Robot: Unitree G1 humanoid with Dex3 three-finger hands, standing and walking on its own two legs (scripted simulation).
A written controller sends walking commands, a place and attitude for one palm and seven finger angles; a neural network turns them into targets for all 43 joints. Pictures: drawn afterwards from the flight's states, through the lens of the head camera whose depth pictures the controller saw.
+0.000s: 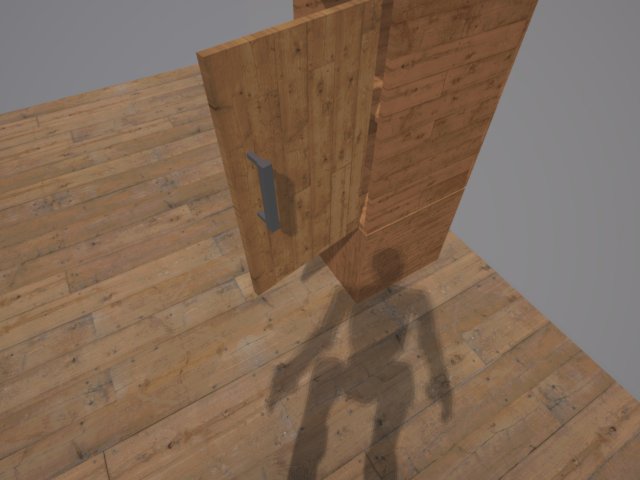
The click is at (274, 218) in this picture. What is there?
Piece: cupboard door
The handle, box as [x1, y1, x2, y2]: [246, 151, 279, 232]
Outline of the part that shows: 250,151 246,153 247,157 257,166 264,211 263,212 260,210 257,212 257,214 266,223 267,227 272,232 279,228 271,163 266,159 262,160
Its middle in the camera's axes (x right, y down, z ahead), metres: -0.11 -0.08 +0.70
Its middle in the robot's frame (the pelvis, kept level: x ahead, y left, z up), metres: +0.58 +0.14 -0.01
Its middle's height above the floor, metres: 0.77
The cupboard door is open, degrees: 100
